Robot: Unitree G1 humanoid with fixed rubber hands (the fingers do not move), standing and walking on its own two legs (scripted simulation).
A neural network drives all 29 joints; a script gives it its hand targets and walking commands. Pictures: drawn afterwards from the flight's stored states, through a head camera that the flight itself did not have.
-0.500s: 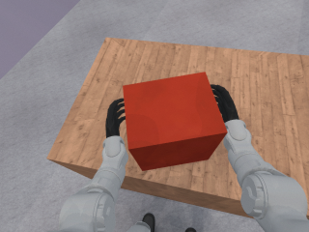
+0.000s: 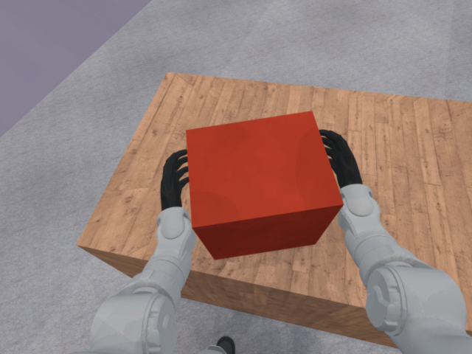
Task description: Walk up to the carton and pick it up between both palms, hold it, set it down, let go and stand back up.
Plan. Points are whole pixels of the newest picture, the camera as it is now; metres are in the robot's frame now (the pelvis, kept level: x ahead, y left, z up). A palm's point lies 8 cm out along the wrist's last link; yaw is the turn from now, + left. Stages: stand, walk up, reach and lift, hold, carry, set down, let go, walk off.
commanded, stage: reach and lift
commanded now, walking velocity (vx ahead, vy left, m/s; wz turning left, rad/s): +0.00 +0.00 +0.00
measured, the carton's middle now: (257, 193) +0.41 +0.05 -0.03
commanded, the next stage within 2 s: none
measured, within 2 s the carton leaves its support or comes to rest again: neither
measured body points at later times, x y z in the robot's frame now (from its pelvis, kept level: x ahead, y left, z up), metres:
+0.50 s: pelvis -0.01 +0.01 +0.01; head +0.01 +0.02 +0.46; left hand +0.37 +0.21 +0.07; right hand +0.43 -0.09 +0.10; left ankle +0.04 +0.13 -0.72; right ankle +0.01 -0.11 -0.72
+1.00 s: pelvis +0.00 +0.02 +0.02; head -0.05 +0.04 +0.47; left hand +0.37 +0.22 +0.14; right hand +0.42 -0.09 +0.17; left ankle +0.04 +0.13 -0.72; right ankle +0.01 -0.11 -0.72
